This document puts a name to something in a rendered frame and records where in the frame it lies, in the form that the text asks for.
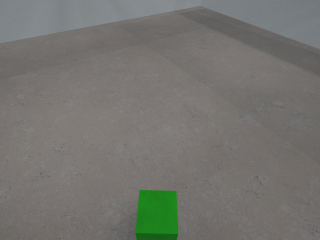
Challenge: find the carton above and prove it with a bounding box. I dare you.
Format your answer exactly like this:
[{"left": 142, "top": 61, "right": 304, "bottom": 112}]
[{"left": 135, "top": 190, "right": 179, "bottom": 240}]

